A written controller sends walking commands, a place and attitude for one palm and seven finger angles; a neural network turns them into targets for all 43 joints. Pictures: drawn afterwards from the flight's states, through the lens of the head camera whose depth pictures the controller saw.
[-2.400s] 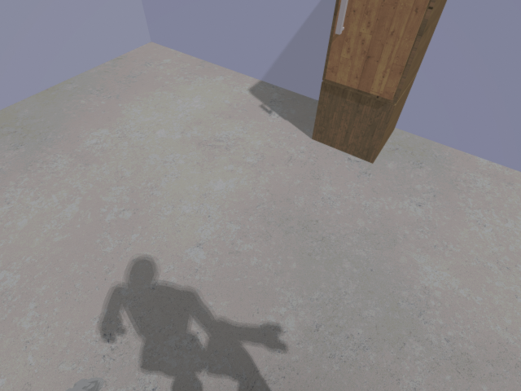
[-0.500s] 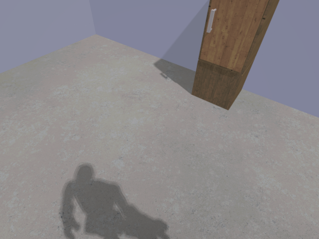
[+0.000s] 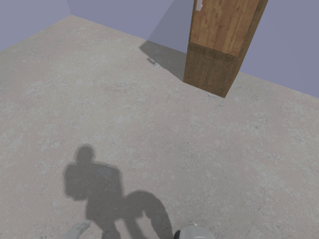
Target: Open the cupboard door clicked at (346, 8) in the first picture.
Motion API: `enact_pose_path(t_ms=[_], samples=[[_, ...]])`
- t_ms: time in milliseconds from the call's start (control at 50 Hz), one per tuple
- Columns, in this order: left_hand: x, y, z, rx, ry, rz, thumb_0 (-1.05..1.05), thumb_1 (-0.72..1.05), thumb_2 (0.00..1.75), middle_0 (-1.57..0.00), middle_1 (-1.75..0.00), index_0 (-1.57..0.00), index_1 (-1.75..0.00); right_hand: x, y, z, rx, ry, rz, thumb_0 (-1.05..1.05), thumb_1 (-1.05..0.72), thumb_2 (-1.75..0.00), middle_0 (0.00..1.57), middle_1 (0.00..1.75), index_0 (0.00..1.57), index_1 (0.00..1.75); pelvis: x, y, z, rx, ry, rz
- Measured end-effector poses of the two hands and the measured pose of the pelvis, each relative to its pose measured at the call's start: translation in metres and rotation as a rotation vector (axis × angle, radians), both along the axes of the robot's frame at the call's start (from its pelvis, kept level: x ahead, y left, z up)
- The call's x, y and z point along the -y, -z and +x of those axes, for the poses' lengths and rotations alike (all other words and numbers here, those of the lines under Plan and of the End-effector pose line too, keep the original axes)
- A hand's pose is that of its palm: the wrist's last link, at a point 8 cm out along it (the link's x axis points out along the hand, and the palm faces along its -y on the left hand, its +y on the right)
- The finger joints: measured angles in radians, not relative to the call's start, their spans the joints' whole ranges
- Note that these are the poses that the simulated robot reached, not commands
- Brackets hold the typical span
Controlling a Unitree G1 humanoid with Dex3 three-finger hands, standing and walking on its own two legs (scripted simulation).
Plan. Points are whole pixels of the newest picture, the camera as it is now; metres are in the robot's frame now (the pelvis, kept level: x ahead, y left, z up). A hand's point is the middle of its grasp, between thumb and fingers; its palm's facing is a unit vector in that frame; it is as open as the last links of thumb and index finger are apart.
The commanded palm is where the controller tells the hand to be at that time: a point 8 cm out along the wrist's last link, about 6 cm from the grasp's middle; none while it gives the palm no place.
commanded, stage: walk to a spot facing it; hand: left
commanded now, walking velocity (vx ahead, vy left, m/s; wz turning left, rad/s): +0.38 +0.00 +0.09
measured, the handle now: out of the picture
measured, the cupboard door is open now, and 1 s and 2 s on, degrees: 0 0 0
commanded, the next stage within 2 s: turn to face it in 0.96 s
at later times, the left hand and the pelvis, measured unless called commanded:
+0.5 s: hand (87, 236) +0.15 +0.21 -0.16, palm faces +0.12 -0.98 -0.13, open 7.4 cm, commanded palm none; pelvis +0.22 +0.04 +0.02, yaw +2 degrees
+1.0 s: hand (115, 124) +0.52 +0.18 -0.13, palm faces +0.04 -0.97 -0.22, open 7.4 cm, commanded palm none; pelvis +0.44 +0.00 +0.02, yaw +2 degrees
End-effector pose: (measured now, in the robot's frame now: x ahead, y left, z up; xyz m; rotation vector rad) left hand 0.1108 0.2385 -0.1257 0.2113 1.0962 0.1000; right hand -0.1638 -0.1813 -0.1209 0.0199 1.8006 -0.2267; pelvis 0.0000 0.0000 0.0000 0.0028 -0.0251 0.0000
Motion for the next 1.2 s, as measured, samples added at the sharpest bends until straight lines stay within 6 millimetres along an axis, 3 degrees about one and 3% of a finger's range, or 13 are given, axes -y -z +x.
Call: enact_pose_path(t_ms=[100,180,280,400,460,540,660,760,880,920,980,1100,1200], samples=[[0.015,-0.008,0.012,-0.039,-0.044,-0.018,0.01,0.92,0.90,-0.20,-0.30,-0.19,-0.30,0.042,0.006,0.132,0.241,-0.083,-0.064,0.01,-0.91,-0.90,0.20,0.29,0.20,0.30,0.007,-0.014,0.040,0.002,-0.020,-0.013],[0.009,-0.013,0.009,-0.100,-0.097,-0.009,0.00,0.95,0.90,-0.20,-0.30,-0.20,-0.30,0.058,-0.005,0.246,0.464,-0.145,-0.104,0.01,-0.91,-0.90,0.20,0.29,0.20,0.30,0.007,-0.024,0.073,-0.009,-0.029,-0.021],[0.004,-0.008,0.002,-0.194,-0.149,-0.043,0.00,0.94,0.90,-0.20,-0.30,-0.20,-0.30,0.050,-0.024,0.363,0.640,-0.232,-0.105,0.00,-0.91,-0.90,0.20,0.29,0.19,0.30,-0.002,-0.028,0.117,-0.010,-0.041,-0.033],[-0.008,0.012,-0.003,-0.331,-0.232,-0.099,0.01,0.92,0.90,-0.20,-0.30,-0.20,-0.30,0.015,-0.027,0.468,0.731,-0.336,-0.104,0.00,-0.91,-0.90,0.20,0.29,0.20,0.30,-0.029,-0.016,0.178,0.000,-0.054,-0.045],[-0.016,0.015,0.011,-0.400,-0.228,-0.107,0.01,0.92,0.90,-0.20,-0.30,-0.20,-0.30,0.001,-0.024,0.489,0.743,-0.328,-0.108,0.00,-0.91,-0.90,0.20,0.29,0.20,0.30,-0.040,-0.013,0.201,0.008,-0.044,-0.023],[-0.029,0.003,0.062,-0.378,-0.203,-0.098,0.01,0.91,0.90,-0.20,-0.30,-0.19,-0.30,-0.006,-0.023,0.481,0.659,-0.251,-0.119,-0.01,-0.92,-0.90,0.20,0.29,0.20,0.30,-0.047,-0.024,0.232,0.002,-0.035,-0.009],[-0.037,-0.012,0.167,-0.257,-0.158,-0.074,0.01,0.91,0.90,-0.20,-0.30,-0.19,-0.30,0.009,-0.022,0.459,0.469,-0.194,-0.136,-0.02,-0.95,-0.90,0.20,0.29,0.20,0.30,-0.049,-0.035,0.283,-0.016,-0.023,0.002],[-0.034,-0.019,0.263,-0.173,-0.094,-0.031,0.01,0.93,0.90,-0.20,-0.30,-0.19,-0.30,0.013,-0.014,0.444,0.323,-0.121,-0.096,-0.01,-0.93,-0.90,0.20,0.29,0.20,0.30,-0.035,-0.032,0.329,-0.019,-0.007,0.014],[-0.011,-0.015,0.373,-0.042,-0.024,0.021,0.01,0.92,0.90,-0.20,-0.30,-0.19,-0.30,0.022,0.011,0.455,0.185,-0.058,-0.023,0.00,-0.91,-0.90,0.20,0.29,0.20,0.30,-0.005,-0.011,0.392,-0.012,-0.002,0.019],[-0.003,-0.018,0.390,-0.014,-0.038,0.018,0.01,0.92,0.90,-0.20,-0.30,-0.19,-0.30,0.028,0.014,0.478,0.179,-0.067,-0.012,0.00,-0.91,-0.90,0.20,0.29,0.20,0.30,0.000,-0.012,0.408,-0.003,-0.013,0.010],[0.008,-0.022,0.397,-0.035,-0.068,0.006,0.01,0.91,0.90,-0.20,-0.30,-0.20,-0.30,0.038,0.010,0.533,0.248,-0.098,-0.020,0.01,-0.91,-0.90,0.20,0.29,0.20,0.30,0.004,-0.020,0.433,0.001,-0.028,0.003],[0.006,-0.023,0.391,-0.139,-0.146,0.002,0.00,0.95,0.90,-0.20,-0.30,-0.20,-0.30,0.044,-0.004,0.665,0.449,-0.179,-0.047,0.01,-0.91,-0.90,0.20,0.29,0.20,0.30,0.002,-0.031,0.481,-0.011,-0.072,-0.006],[0.006,-0.008,0.379,-0.266,-0.195,-0.054,0.00,0.93,0.90,-0.20,-0.30,-0.20,-0.30,0.040,-0.013,0.756,0.551,-0.265,-0.092,0.01,-0.94,-0.90,0.20,0.29,0.20,0.30,-0.015,-0.027,0.519,-0.003,-0.059,-0.023]])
